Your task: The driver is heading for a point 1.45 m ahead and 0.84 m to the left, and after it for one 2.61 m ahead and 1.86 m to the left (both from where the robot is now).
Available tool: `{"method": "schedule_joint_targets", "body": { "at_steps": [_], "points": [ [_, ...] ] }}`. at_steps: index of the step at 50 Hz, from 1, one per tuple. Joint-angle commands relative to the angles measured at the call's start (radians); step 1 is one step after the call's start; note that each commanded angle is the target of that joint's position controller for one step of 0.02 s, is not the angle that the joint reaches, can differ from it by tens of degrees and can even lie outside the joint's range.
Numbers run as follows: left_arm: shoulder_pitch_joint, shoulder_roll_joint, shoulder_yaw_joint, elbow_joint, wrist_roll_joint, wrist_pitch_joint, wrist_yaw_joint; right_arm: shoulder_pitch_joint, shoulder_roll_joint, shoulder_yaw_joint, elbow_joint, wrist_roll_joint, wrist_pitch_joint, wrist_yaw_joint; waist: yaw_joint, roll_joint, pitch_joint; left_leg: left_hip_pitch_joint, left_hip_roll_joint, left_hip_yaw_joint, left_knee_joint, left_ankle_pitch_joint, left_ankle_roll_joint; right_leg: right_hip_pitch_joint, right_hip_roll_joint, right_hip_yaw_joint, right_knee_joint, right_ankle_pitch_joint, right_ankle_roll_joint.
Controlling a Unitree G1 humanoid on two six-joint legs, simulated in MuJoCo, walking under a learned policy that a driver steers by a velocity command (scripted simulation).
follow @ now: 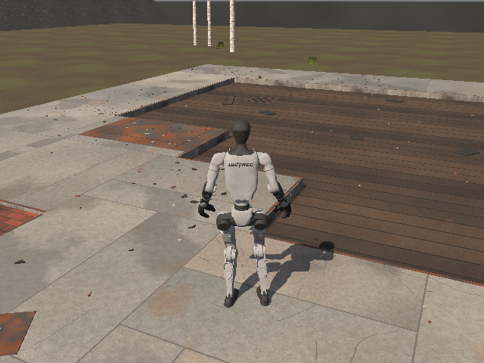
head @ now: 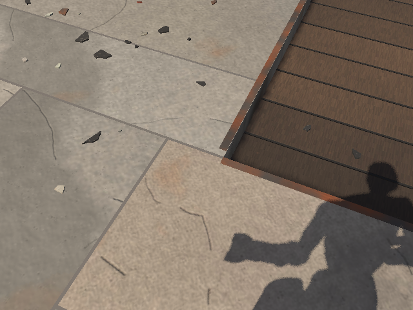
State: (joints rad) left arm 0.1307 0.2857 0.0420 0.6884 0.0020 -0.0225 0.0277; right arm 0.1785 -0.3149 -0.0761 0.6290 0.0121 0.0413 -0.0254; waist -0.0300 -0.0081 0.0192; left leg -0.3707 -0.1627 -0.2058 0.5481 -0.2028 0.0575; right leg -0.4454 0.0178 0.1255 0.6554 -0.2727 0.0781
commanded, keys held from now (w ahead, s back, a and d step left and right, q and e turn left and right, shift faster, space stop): q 0.86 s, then no key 0.14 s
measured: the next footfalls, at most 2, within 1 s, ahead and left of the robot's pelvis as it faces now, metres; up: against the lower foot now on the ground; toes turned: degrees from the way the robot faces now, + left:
right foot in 0.04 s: +0.09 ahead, -0.14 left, +0.00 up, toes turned +7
left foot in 0.42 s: +0.02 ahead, +0.12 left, +0.00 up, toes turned +17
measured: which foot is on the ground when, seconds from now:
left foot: down 0.00-0.04, up 0.06-0.40, down 0.42-0.92, up 0.94-1.00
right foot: up 0.00-0.02, down 0.04-0.42, up 0.44-0.90, down 0.92-1.00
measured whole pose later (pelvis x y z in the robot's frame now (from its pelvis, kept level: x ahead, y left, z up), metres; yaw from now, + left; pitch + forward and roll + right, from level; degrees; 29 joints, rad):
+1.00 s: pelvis +0.02 +0.00 +0.01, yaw +34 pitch +1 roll +0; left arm 0.15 0.28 0.07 0.69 0.02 -0.02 0.00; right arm 0.15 -0.33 -0.08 0.62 0.01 0.05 -0.03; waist 0.00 0.05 0.04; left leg -0.43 -0.14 -0.20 0.90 -0.50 -0.03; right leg -0.26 0.04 0.04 0.49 -0.25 -0.02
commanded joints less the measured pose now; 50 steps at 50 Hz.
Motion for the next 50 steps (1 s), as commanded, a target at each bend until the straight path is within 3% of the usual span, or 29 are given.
{"method": "schedule_joint_targets", "body": {
  "at_steps": [1,2,3,4,5,6,7,9,13,18,20,21,22,23,24,25,26,27,30,34,37,41,44,45,46,47,48,49,50],
  "points": [
    [0.053,0.124,0.047,-0.057,-0.002,-0.034,-0.009,-0.035,-0.119,-0.029,-0.079,0.015,-0.001,-0.006,0.056,0.160,-0.136,0.120,0.212,-0.287,-0.034,0.205,0.096,0.183,-0.025,-0.013,-0.279,0.156,-0.047],
    [0.062,0.189,0.062,-0.065,0.013,-0.029,-0.004,0.015,-0.069,-0.015,-0.082,0.005,0.001,-0.005,0.025,0.005,-0.174,0.022,0.137,-0.187,0.127,-0.082,0.038,0.318,-0.220,0.130,-0.298,0.292,-0.120],
    [0.047,0.251,0.078,-0.052,0.044,-0.013,-0.004,0.033,-0.077,-0.019,-0.111,0.012,-0.007,-0.002,-0.018,-0.301,-0.113,-0.207,-0.023,0.022,0.296,-0.414,-0.027,0.354,-0.392,0.361,-0.323,0.537,-0.296],
    [0.044,0.187,0.068,-0.072,0.040,-0.013,-0.003,0.047,-0.173,-0.046,-0.091,-0.008,-0.017,0.001,0.013,-0.241,-0.129,-0.252,0.046,0.035,0.538,-0.450,-0.081,0.350,-0.454,0.400,-0.312,0.594,-0.369],
    [0.023,0.138,0.054,-0.084,0.032,-0.011,0.002,0.048,-0.199,-0.061,-0.069,0.003,-0.013,0.004,0.013,-0.156,-0.124,-0.251,0.071,0.041,0.630,-0.385,-0.102,0.336,-0.401,0.292,-0.287,0.583,-0.339],
    [-0.008,0.116,0.049,-0.089,0.020,-0.006,0.005,0.059,-0.177,-0.061,-0.046,0.007,0.001,-0.001,0.002,-0.106,-0.104,-0.253,0.085,0.058,0.669,-0.331,-0.124,0.328,-0.331,0.195,-0.272,0.542,-0.292],
    [-0.021,0.109,0.046,-0.089,0.006,-0.001,0.008,0.054,-0.154,-0.055,-0.046,0.006,0.012,-0.003,0.007,-0.103,-0.087,-0.277,0.095,0.070,0.700,-0.282,-0.139,0.331,-0.304,0.144,-0.268,0.528,-0.272],
    [-0.013,0.116,0.047,-0.083,0.010,0.011,0.015,0.028,-0.094,-0.037,-0.061,0.015,0.022,0.003,0.021,-0.126,-0.068,-0.261,0.109,0.131,0.648,-0.225,-0.156,0.316,-0.255,0.043,-0.290,0.519,-0.263],
    [0.013,0.153,0.065,-0.069,0.013,0.031,0.021,-0.051,-0.057,-0.020,-0.108,0.013,0.018,0.015,0.066,-0.188,-0.102,-0.192,0.161,0.187,0.428,-0.214,-0.161,0.375,-0.281,-0.018,-0.294,0.497,-0.286],
    [0.002,0.195,0.083,-0.055,-0.014,0.029,0.004,-0.032,-0.080,-0.028,-0.118,0.010,0.024,0.037,0.062,-0.209,-0.110,-0.022,0.170,0.249,0.169,-0.169,-0.109,0.338,-0.326,-0.055,-0.276,0.429,-0.274],
    [-0.013,0.190,0.083,-0.046,-0.032,0.027,0.002,0.033,-0.078,-0.037,-0.095,0.009,0.025,0.043,0.018,-0.182,-0.108,0.103,0.142,0.284,-0.035,-0.025,-0.057,0.291,-0.308,-0.098,-0.203,0.357,-0.222],
    [0.035,0.158,0.075,-0.024,-0.031,0.024,-0.001,0.073,-0.099,-0.049,-0.081,0.007,0.023,0.036,0.010,-0.120,-0.112,0.222,0.133,0.251,-0.126,0.075,-0.023,0.210,-0.274,-0.150,-0.116,0.258,-0.160],
    [0.062,0.100,0.060,-0.031,0.006,0.023,-0.007,0.106,-0.195,-0.075,-0.090,0.008,0.017,0.022,0.024,0.130,-0.114,0.387,0.321,-0.026,-0.185,0.359,0.051,-0.010,-0.174,-0.258,0.142,-0.037,-0.058],
    [-0.037,0.077,0.044,-0.105,0.030,0.019,0.002,0.102,-0.281,-0.085,-0.113,-0.026,0.001,0.022,-0.001,0.346,-0.113,0.375,0.543,-0.344,-0.194,0.532,0.271,-0.249,-0.033,-0.199,0.365,-0.400,-0.003],
    [-0.088,0.128,0.061,-0.105,0.015,0.017,0.010,0.112,-0.224,-0.071,-0.111,-0.046,-0.022,0.028,-0.052,0.224,-0.153,0.343,0.536,-0.326,-0.218,0.447,0.316,-0.251,-0.045,-0.076,0.510,-0.403,-0.007],
    [-0.082,0.143,0.068,-0.096,0.000,0.020,0.011,0.068,-0.192,-0.055,-0.099,-0.040,-0.035,0.025,-0.017,0.184,-0.114,0.301,0.477,-0.231,-0.216,0.376,0.259,-0.246,-0.061,-0.054,0.538,-0.319,-0.021],
    [-0.053,0.141,0.074,-0.071,0.003,0.024,0.017,0.013,-0.168,-0.050,-0.100,-0.018,-0.037,0.018,0.012,0.132,-0.094,0.280,0.414,-0.166,-0.209,0.302,0.199,-0.240,-0.072,-0.049,0.511,-0.233,-0.020],
    [-0.042,0.148,0.077,-0.064,0.010,0.027,0.022,-0.027,-0.144,-0.040,-0.104,0.001,-0.033,0.011,0.025,0.138,-0.083,0.264,0.386,-0.138,-0.203,0.309,0.170,-0.234,-0.072,-0.048,0.487,-0.174,-0.012],
    [-0.007,0.119,0.072,-0.052,0.005,0.023,0.011,-0.032,-0.133,-0.030,-0.104,-0.009,-0.023,-0.004,0.042,0.142,-0.119,0.229,0.341,-0.104,-0.194,0.377,0.170,-0.154,-0.032,-0.067,0.481,-0.081,0.010],
    [-0.052,0.090,0.057,-0.066,0.001,0.020,0.006,-0.007,-0.152,-0.037,-0.093,-0.004,-0.018,-0.013,0.017,0.145,-0.110,0.257,0.331,-0.160,-0.182,0.281,0.171,-0.131,-0.013,-0.051,0.269,-0.066,0.018],
    [-0.065,0.093,0.056,-0.072,-0.003,0.014,-0.003,-0.013,-0.167,-0.043,-0.095,-0.006,-0.011,-0.009,0.007,0.159,-0.098,0.219,0.330,-0.226,-0.177,0.207,0.178,-0.064,0.004,-0.038,0.159,-0.093,0.010],
    [-0.051,0.102,0.060,-0.075,-0.012,0.000,-0.016,-0.032,-0.171,-0.046,-0.097,0.000,-0.003,0.002,0.006,0.169,-0.100,0.209,0.318,-0.315,-0.151,0.252,0.174,0.024,0.028,-0.031,0.033,-0.119,-0.009],
    [0.017,0.100,0.065,-0.057,-0.012,-0.013,-0.028,-0.073,-0.159,-0.042,-0.101,0.015,0.005,0.000,0.050,0.163,-0.120,0.206,0.279,-0.327,-0.095,0.288,0.131,0.154,0.028,-0.049,-0.195,0.006,-0.037],
    [0.044,0.110,0.068,-0.046,-0.003,-0.015,-0.028,-0.068,-0.139,-0.035,-0.100,0.019,0.006,-0.005,0.059,0.142,-0.129,0.158,0.245,-0.297,-0.060,0.213,0.088,0.252,-0.011,-0.044,-0.293,0.141,-0.057],
    [0.046,0.164,0.077,-0.058,0.015,-0.012,-0.023,-0.014,-0.089,-0.020,-0.095,0.004,0.004,-0.005,0.028,-0.008,-0.157,0.060,0.168,-0.198,0.084,-0.027,0.026,0.362,-0.184,0.110,-0.324,0.258,-0.120],
    [0.018,0.228,0.086,-0.057,0.040,-0.005,-0.024,-0.002,-0.096,-0.025,-0.110,0.009,-0.005,-0.009,-0.008,-0.260,-0.083,-0.131,0.000,-0.015,0.238,-0.382,-0.038,0.349,-0.344,0.334,-0.354,0.442,-0.290],
    [0.002,0.174,0.075,-0.074,0.038,-0.010,-0.023,0.013,-0.176,-0.049,-0.089,-0.014,-0.014,-0.012,0.014,-0.209,-0.084,-0.147,0.051,-0.004,0.480,-0.461,-0.092,0.298,-0.424,0.391,-0.360,0.441,-0.390],
    [-0.028,0.140,0.062,-0.082,0.026,-0.010,-0.017,0.021,-0.203,-0.064,-0.067,-0.005,-0.013,-0.009,0.005,-0.144,-0.068,-0.150,0.065,-0.004,0.582,-0.401,-0.109,0.274,-0.377,0.311,-0.349,0.407,-0.370],
    [-0.058,0.122,0.057,-0.083,0.014,-0.008,-0.013,0.033,-0.178,-0.062,-0.042,-0.002,-0.005,-0.011,-0.007,-0.106,-0.052,-0.152,0.071,0.001,0.616,-0.345,-0.128,0.271,-0.309,0.228,-0.334,0.351,-0.321]
  ]
}}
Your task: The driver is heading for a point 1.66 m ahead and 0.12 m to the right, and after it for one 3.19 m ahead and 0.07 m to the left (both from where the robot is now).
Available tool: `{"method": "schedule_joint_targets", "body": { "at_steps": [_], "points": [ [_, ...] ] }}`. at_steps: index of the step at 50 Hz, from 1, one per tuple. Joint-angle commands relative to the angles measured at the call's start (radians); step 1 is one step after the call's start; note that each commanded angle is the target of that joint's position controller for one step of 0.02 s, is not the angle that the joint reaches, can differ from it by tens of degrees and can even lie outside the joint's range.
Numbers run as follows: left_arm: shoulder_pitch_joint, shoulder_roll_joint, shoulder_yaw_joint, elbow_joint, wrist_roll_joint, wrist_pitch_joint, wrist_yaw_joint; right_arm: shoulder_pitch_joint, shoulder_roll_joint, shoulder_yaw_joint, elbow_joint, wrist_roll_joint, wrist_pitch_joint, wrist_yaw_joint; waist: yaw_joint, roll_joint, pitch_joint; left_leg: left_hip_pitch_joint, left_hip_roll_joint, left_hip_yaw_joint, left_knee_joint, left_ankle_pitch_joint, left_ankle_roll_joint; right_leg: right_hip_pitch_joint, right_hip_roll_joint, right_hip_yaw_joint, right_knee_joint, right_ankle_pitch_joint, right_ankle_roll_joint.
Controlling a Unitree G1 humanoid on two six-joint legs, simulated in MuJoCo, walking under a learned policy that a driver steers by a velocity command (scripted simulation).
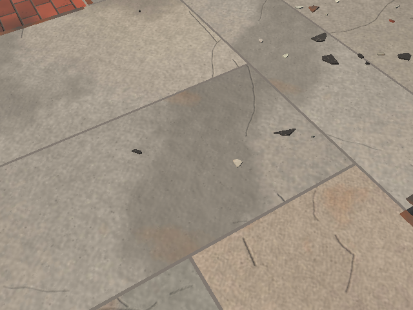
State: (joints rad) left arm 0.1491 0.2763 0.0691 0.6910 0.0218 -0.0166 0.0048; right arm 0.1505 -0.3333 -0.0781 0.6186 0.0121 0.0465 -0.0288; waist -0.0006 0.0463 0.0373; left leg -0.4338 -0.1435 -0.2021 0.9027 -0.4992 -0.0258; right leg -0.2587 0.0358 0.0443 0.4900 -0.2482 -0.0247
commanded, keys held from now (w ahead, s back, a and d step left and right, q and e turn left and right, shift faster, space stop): no key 0.94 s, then w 0.06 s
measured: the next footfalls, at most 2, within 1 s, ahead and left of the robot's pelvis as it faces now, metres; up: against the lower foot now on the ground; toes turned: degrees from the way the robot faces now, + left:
left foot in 0.24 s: +0.01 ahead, +0.15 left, +0.00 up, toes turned -2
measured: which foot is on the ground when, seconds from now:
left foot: up 0.00-0.22, down 0.24-1.00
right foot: down 0.00-1.00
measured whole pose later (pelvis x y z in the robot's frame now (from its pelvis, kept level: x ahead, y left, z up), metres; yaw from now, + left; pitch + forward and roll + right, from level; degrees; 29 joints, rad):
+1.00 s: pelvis +0.00 +0.04 +0.00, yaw +2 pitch -2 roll +0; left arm 0.25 0.25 0.03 0.96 0.00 0.01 0.05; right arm 0.23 -0.23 -0.03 0.91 0.00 0.00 -0.02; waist 0.02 -0.01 0.03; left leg -0.16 -0.04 -0.06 0.51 -0.31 0.02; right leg -0.20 -0.05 0.04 0.51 -0.29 0.05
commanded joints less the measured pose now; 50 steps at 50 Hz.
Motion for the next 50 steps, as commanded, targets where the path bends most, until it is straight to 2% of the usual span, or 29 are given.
{"method": "schedule_joint_targets", "body": {
  "at_steps": [1,2,4,6,7,8,9,10,11,12,13,14,15,16,18,22,31,47,48,49,50],
  "points": [
    [-0.084,0.118,0.023,-0.083,-0.021,-0.013,0.012,0.061,-0.132,-0.053,-0.024,-0.005,-0.002,-0.010,-0.030,-0.161,-0.057,-0.111,0.052,-0.005,0.280,-0.003,-0.059,0.101,-0.294,0.268,-0.158,0.323,-0.195],
    [-0.077,0.108,0.015,-0.077,-0.024,-0.010,0.014,0.058,-0.096,-0.042,-0.019,-0.002,0.002,-0.008,-0.024,-0.162,-0.055,-0.100,0.052,0.005,0.268,0.020,-0.070,0.103,-0.271,0.227,-0.152,0.365,-0.189],
    [-0.053,0.099,0.010,-0.064,-0.016,-0.004,0.015,0.029,-0.050,-0.023,-0.028,0.002,-0.001,-0.005,-0.008,-0.186,-0.069,-0.059,0.072,0.055,0.136,0.045,-0.082,0.133,-0.234,0.166,-0.144,0.400,-0.187],
    [-0.045,0.110,0.011,-0.056,-0.016,0.004,0.014,0.000,-0.014,-0.004,-0.036,-0.004,-0.005,-0.001,0.010,-0.221,-0.094,0.027,0.118,0.115,-0.057,0.037,-0.085,0.153,-0.222,0.138,-0.128,0.411,-0.182],
    [-0.029,0.126,0.016,-0.050,-0.018,0.010,0.013,-0.014,-0.004,0.003,-0.038,-0.005,-0.007,0.002,0.025,-0.240,-0.097,0.072,0.128,0.142,-0.143,0.026,-0.083,0.150,-0.225,0.140,-0.124,0.416,-0.186],
    [-0.007,0.143,0.020,-0.043,-0.021,0.015,0.012,-0.015,-0.015,0.001,-0.035,0.000,-0.008,0.004,0.037,-0.249,-0.100,0.104,0.125,0.161,-0.213,0.043,-0.081,0.152,-0.232,0.154,-0.118,0.420,-0.192],
    [0.003,0.152,0.020,-0.037,-0.026,0.019,0.011,0.002,-0.028,-0.003,-0.023,0.004,-0.010,0.005,0.034,-0.247,-0.101,0.142,0.121,0.174,-0.298,0.100,-0.074,0.150,-0.236,0.163,-0.106,0.419,-0.191],
    [-0.003,0.149,0.016,-0.034,-0.033,0.021,0.009,0.036,-0.028,-0.005,-0.004,0.003,-0.012,0.007,0.012,-0.235,-0.098,0.205,0.116,0.188,-0.431,0.208,-0.058,0.131,-0.229,0.158,-0.089,0.417,-0.178],
    [0.018,0.135,0.009,-0.023,-0.041,0.018,0.008,0.058,-0.031,-0.005,0.010,-0.003,-0.014,0.009,-0.001,-0.213,-0.090,0.280,0.114,0.186,-0.573,0.333,-0.034,0.102,-0.217,0.151,-0.082,0.396,-0.147],
    [0.057,0.120,0.001,-0.010,-0.034,0.005,0.004,0.060,-0.064,-0.007,0.005,-0.013,-0.015,0.006,0.009,-0.167,-0.107,0.384,0.162,0.116,-0.587,0.445,-0.002,0.040,-0.205,0.143,-0.078,0.328,-0.089],
    [0.074,0.093,-0.011,-0.019,-0.002,-0.013,-0.007,0.075,-0.136,-0.019,-0.003,-0.023,-0.014,-0.004,0.040,-0.012,-0.152,0.470,0.281,0.003,-0.511,0.696,0.046,-0.024,-0.143,0.069,-0.006,0.202,-0.023],
    [0.076,0.050,-0.022,-0.017,0.004,-0.020,-0.007,0.029,-0.096,-0.008,0.016,-0.031,-0.015,0.003,0.069,0.127,-0.152,0.335,0.298,-0.005,-0.489,0.566,0.114,0.039,-0.085,-0.006,-0.044,0.011,0.035],
    [0.024,0.087,-0.018,-0.011,0.010,-0.019,-0.005,-0.002,-0.038,0.005,-0.004,-0.030,-0.021,0.013,0.033,0.073,-0.113,0.291,0.262,0.006,-0.507,0.431,0.116,0.062,-0.079,-0.012,-0.032,0.030,0.067],
    [-0.003,0.092,-0.015,-0.009,0.006,-0.017,-0.004,0.008,-0.022,0.010,0.010,-0.037,-0.027,0.015,0.020,0.052,-0.093,0.272,0.241,0.016,-0.516,0.362,0.097,0.058,-0.074,-0.018,-0.029,0.057,0.074],
    [0.008,0.093,-0.014,0.001,-0.003,-0.004,0.004,0.015,-0.041,0.010,0.022,-0.032,-0.039,0.015,0.018,0.044,-0.039,0.232,0.225,0.022,-0.521,0.348,0.078,0.049,-0.076,-0.014,-0.027,0.089,0.071],
    [0.037,0.085,-0.015,0.032,-0.008,0.000,0.013,0.036,-0.020,0.021,0.043,-0.028,-0.049,0.010,0.019,0.025,-0.017,0.211,0.212,0.030,-0.516,0.349,0.072,0.057,-0.081,-0.011,-0.036,0.101,0.072],
    [0.068,0.093,-0.011,0.101,-0.013,0.003,0.028,0.043,-0.007,0.026,0.092,-0.024,-0.057,0.011,0.018,-0.026,-0.028,0.226,0.191,0.049,-0.506,0.396,0.074,0.079,-0.088,-0.008,-0.045,0.136,0.088],
    [0.109,0.087,-0.013,0.222,-0.018,0.015,0.047,0.082,-0.002,0.028,0.244,-0.015,-0.059,0.006,0.017,-0.037,-0.013,0.231,0.159,0.094,-0.504,0.427,0.060,0.093,-0.081,-0.016,-0.056,0.155,0.078],
    [0.125,0.076,-0.015,0.237,-0.019,0.016,0.047,0.098,-0.001,0.029,0.260,-0.014,-0.057,0.003,0.017,-0.027,-0.033,0.239,0.152,0.097,-0.517,0.318,0.064,0.098,-0.064,-0.037,-0.047,0.068,0.077],
    [0.125,0.072,-0.015,0.244,-0.025,0.017,0.049,0.105,-0.018,0.023,0.268,-0.008,-0.053,0.000,0.009,-0.009,-0.018,0.229,0.150,0.086,-0.534,0.119,0.083,0.067,-0.032,-0.072,-0.007,-0.068,0.069],
    [0.110,0.067,-0.016,0.240,-0.030,0.015,0.049,0.115,-0.045,0.014,0.271,-0.002,-0.050,-0.002,-0.005,0.026,0.016,0.202,0.176,0.036,-0.572,-0.107,0.114,0.008,-0.007,-0.100,0.052,-0.188,0.058]
  ]
}}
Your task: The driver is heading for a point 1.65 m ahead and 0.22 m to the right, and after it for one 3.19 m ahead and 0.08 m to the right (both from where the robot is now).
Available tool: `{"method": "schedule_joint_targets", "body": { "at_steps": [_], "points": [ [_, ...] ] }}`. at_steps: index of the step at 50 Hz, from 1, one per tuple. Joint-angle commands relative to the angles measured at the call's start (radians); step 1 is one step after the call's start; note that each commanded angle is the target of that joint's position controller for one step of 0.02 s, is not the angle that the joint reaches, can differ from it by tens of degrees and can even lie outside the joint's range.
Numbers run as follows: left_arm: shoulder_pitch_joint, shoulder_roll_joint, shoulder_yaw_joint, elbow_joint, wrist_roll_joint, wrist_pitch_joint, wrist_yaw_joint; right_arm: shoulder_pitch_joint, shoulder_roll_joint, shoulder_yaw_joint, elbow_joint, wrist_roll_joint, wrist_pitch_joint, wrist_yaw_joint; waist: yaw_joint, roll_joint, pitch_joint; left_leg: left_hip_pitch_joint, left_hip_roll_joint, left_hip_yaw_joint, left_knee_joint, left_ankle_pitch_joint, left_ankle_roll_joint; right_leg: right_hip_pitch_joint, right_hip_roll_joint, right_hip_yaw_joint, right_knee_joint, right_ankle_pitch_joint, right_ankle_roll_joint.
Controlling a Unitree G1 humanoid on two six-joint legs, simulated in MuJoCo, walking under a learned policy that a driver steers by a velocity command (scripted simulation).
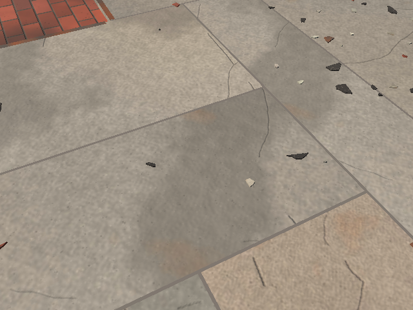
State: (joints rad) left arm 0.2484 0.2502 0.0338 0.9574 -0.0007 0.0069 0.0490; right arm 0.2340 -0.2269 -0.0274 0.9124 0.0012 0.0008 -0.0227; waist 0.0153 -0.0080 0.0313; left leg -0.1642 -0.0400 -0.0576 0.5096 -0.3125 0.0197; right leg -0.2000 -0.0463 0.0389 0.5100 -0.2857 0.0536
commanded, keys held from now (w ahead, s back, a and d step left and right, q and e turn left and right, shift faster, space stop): w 1.00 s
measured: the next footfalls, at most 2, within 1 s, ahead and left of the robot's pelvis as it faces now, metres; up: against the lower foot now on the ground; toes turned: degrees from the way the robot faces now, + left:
left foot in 0.66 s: +0.43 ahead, +0.08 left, +0.00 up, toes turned +0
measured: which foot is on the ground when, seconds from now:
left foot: down 0.00-0.18, up 0.20-0.64, down 0.66-1.00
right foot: down 0.00-0.68, up 0.70-1.00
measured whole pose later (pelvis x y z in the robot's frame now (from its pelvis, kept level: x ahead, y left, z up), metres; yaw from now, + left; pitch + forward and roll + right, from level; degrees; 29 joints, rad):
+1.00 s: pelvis +0.44 -0.01 +0.01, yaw -1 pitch +1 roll +2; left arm 0.12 0.28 0.05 0.84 -0.01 -0.08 0.01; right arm 0.34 -0.25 -0.04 0.98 0.01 -0.10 0.01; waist -0.07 -0.04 0.02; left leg -0.04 -0.09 0.04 0.20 -0.18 0.07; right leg -0.68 -0.15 0.05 0.74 0.02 0.01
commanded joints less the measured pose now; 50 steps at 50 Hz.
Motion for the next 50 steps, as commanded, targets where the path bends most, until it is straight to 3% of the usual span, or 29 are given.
{"method": "schedule_joint_targets", "body": {
  "at_steps": [1,3,5,7,8,9,10,11,12,13,14,16,18,22,27,29,30,31,32,33,34,35,36,37,38,40,42,46,50],
  "points": [
    [-0.018,0.085,0.017,-0.041,-0.009,-0.017,0.003,0.052,-0.175,-0.043,-0.021,0.012,-0.006,-0.007,-0.038,0.130,0.068,-0.087,0.135,-0.204,-0.241,-0.461,0.111,-0.132,0.085,-0.107,0.107,-0.204,-0.028],
    [-0.063,0.067,0.011,-0.072,-0.023,-0.052,-0.010,0.081,-0.212,-0.055,-0.014,0.019,-0.025,-0.006,-0.057,0.215,0.144,-0.125,0.285,-0.431,-0.352,-0.563,0.209,-0.233,0.047,-0.060,0.257,-0.189,-0.066],
    [-0.050,0.074,0.013,-0.076,-0.036,-0.085,-0.031,0.044,-0.192,-0.051,-0.023,0.022,-0.045,-0.004,-0.031,0.206,0.160,-0.083,0.323,-0.450,-0.349,-0.439,0.226,-0.284,-0.001,-0.019,0.252,-0.236,-0.113],
    [0.066,0.073,0.019,-0.025,-0.034,-0.108,-0.050,-0.049,-0.184,-0.048,-0.046,0.040,-0.042,-0.002,0.047,0.153,0.104,-0.156,0.243,-0.289,-0.279,-0.280,0.162,-0.030,0.018,-0.067,-0.001,-0.080,-0.142],
    [0.160,0.079,0.029,0.029,-0.022,-0.109,-0.053,-0.071,-0.164,-0.042,-0.054,0.034,-0.040,0.000,0.080,0.109,0.061,-0.228,0.170,-0.194,-0.185,-0.185,0.125,0.148,0.060,-0.085,-0.054,0.043,-0.121],
    [0.271,0.113,0.041,0.062,-0.012,-0.109,-0.054,-0.084,-0.107,-0.025,-0.065,0.020,-0.045,0.003,0.112,-0.031,0.006,-0.320,0.083,-0.070,0.054,-0.087,0.070,0.291,-0.042,0.081,-0.124,-0.007,-0.133],
    [0.366,0.242,0.067,0.066,-0.014,-0.113,-0.061,-0.095,-0.068,-0.016,-0.108,0.014,-0.060,-0.001,0.125,-0.304,-0.025,-0.502,-0.038,0.050,0.358,-0.164,0.004,0.388,-0.271,0.515,-0.307,-0.162,-0.254],
    [0.320,0.205,0.049,0.056,0.001,-0.122,-0.067,-0.083,-0.118,-0.030,-0.110,0.036,-0.075,-0.001,0.089,-0.244,0.014,-0.582,-0.006,-0.037,0.551,-0.262,0.010,0.326,-0.359,0.695,-0.371,-0.279,-0.333],
    [0.230,0.147,0.032,0.028,-0.004,-0.129,-0.065,-0.060,-0.134,-0.033,-0.098,0.050,-0.088,0.008,0.048,-0.150,0.099,-0.643,0.056,-0.065,0.625,-0.171,0.031,0.288,-0.337,0.603,-0.369,-0.289,-0.319],
    [0.184,0.125,0.025,0.010,-0.005,-0.131,-0.065,-0.048,-0.132,-0.034,-0.079,0.048,-0.096,0.015,0.032,-0.111,0.110,-0.653,0.092,-0.047,0.627,-0.069,0.046,0.282,-0.282,0.484,-0.371,-0.233,-0.280],
    [0.163,0.122,0.022,0.002,-0.006,-0.129,-0.068,-0.063,-0.138,-0.039,-0.076,0.037,-0.103,0.018,0.028,-0.083,0.108,-0.664,0.116,-0.028,0.594,0.011,0.051,0.295,-0.249,0.397,-0.375,-0.119,-0.248],
    [0.200,0.076,0.005,0.013,0.001,-0.117,-0.067,-0.093,-0.129,-0.045,-0.077,0.021,-0.103,0.032,0.035,-0.096,0.070,-0.614,0.137,0.011,0.530,0.108,0.041,0.305,-0.184,0.235,-0.368,0.164,-0.208],
    [0.251,0.079,0.002,0.028,0.001,-0.105,-0.058,-0.120,-0.089,-0.038,-0.085,0.016,-0.097,0.043,0.042,-0.095,0.047,-0.609,0.129,0.052,0.479,0.154,0.013,0.315,-0.162,0.152,-0.358,0.365,-0.216],
    [0.250,0.120,0.004,0.020,0.005,-0.091,-0.035,-0.288,-0.049,-0.016,-0.151,0.019,-0.093,0.048,0.066,-0.074,0.089,-0.532,0.099,0.094,0.213,0.292,-0.025,0.199,-0.131,0.067,-0.409,0.383,-0.216],
    [0.291,0.136,0.015,0.044,-0.012,-0.091,-0.029,-0.399,-0.073,-0.010,-0.201,0.030,-0.100,0.067,0.064,-0.086,0.136,-0.457,0.077,0.088,0.034,0.367,0.006,0.225,-0.180,0.044,-0.423,0.391,-0.222],
    [0.274,0.147,0.024,0.042,-0.014,-0.084,-0.028,-0.388,-0.100,-0.018,-0.208,0.028,-0.107,0.074,0.029,-0.087,0.107,-0.417,0.064,0.084,0.003,0.326,0.038,0.294,-0.205,0.032,-0.363,0.540,-0.208],
    [0.259,0.160,0.029,0.036,-0.010,-0.079,-0.027,-0.350,-0.123,-0.028,-0.201,0.027,-0.108,0.074,-0.001,-0.101,0.064,-0.351,0.042,0.096,0.004,0.296,0.055,0.323,-0.210,0.025,-0.301,0.711,-0.197],
    [0.246,0.172,0.035,0.030,-0.005,-0.071,-0.027,-0.267,-0.152,-0.043,-0.181,0.026,-0.107,0.069,-0.048,-0.122,-0.005,-0.238,0.010,0.118,0.014,0.265,0.077,0.337,-0.205,0.013,-0.194,0.901,-0.186],
    [0.231,0.166,0.032,0.022,0.002,-0.060,-0.028,-0.100,-0.190,-0.067,-0.129,0.030,-0.103,0.061,-0.129,-0.120,-0.106,-0.032,-0.015,0.135,0.001,0.271,0.107,0.297,-0.167,-0.016,-0.004,1.001,-0.163],
    [0.223,0.149,0.022,0.000,0.012,-0.059,-0.029,0.090,-0.235,-0.084,-0.082,0.022,-0.096,0.049,-0.203,-0.082,-0.233,0.289,0.106,-0.001,0.040,0.243,0.161,0.080,-0.134,-0.018,0.260,0.802,-0.139],
    [0.353,0.000,-0.018,-0.013,0.010,-0.076,-0.043,0.209,-0.314,-0.102,-0.051,0.002,-0.091,0.047,-0.136,0.186,-0.406,0.645,0.383,-0.512,-0.043,-0.027,0.337,-0.316,0.066,-0.032,0.677,0.134,-0.068],
    [0.316,0.046,-0.011,0.002,-0.012,-0.108,-0.050,0.179,-0.228,-0.075,-0.045,0.008,-0.091,0.051,-0.150,0.197,-0.411,0.599,0.420,-0.739,-0.222,-0.138,0.341,-0.427,0.097,0.111,0.828,-0.266,-0.088],
    [0.203,0.124,0.015,-0.044,-0.047,-0.126,-0.054,0.072,-0.182,-0.059,-0.053,0.016,-0.095,0.051,-0.120,0.171,-0.207,0.433,0.384,-0.583,-0.253,-0.135,0.283,-0.519,0.035,0.095,0.870,-0.210,-0.105],
    [0.132,0.138,0.017,-0.062,-0.052,-0.135,-0.050,-0.018,-0.155,-0.050,-0.070,0.014,-0.100,0.052,-0.085,0.082,-0.107,0.258,0.347,-0.435,-0.283,-0.030,0.251,-0.491,-0.022,0.068,0.827,-0.111,-0.113],
    [0.105,0.130,0.024,-0.066,-0.040,-0.134,-0.041,-0.072,-0.129,-0.043,-0.076,0.004,-0.106,0.057,-0.049,0.037,-0.052,0.121,0.308,-0.329,-0.312,0.082,0.230,-0.449,-0.060,0.050,0.763,-0.043,-0.108],
    [0.149,0.089,0.026,-0.056,-0.024,-0.108,-0.036,-0.104,-0.098,-0.033,-0.067,-0.008,-0.115,0.064,0.011,0.078,-0.039,-0.021,0.247,-0.203,-0.365,0.172,0.214,-0.333,-0.102,0.053,0.691,0.013,-0.098],
    [0.139,0.067,0.025,-0.067,-0.016,-0.088,-0.034,-0.077,-0.114,-0.035,-0.042,-0.001,-0.123,0.062,0.024,0.079,-0.011,-0.089,0.235,-0.139,-0.402,0.220,0.232,-0.333,-0.116,0.034,0.633,0.032,-0.078],
    [-0.039,0.081,0.027,-0.140,-0.001,-0.089,-0.032,-0.001,-0.167,-0.043,-0.009,0.001,-0.120,0.034,-0.014,0.050,0.040,-0.064,0.219,-0.076,-0.433,0.269,0.228,-0.449,-0.123,0.016,0.379,0.243,-0.040],
    [-0.197,0.056,0.011,-0.182,-0.009,-0.102,-0.050,0.088,-0.197,-0.045,0.020,0.014,-0.109,0.022,-0.074,0.042,0.046,-0.011,0.202,-0.018,-0.423,0.282,0.193,-0.387,-0.067,-0.035,0.124,0.408,-0.038]
  ]
}}
Velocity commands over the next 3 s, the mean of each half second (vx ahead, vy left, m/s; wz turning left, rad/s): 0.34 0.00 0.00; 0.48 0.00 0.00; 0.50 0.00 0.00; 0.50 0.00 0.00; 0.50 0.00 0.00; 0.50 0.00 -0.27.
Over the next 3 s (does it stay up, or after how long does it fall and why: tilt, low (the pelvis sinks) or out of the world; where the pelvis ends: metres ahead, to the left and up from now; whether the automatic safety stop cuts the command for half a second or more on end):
stays up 1.55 -0.03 0.01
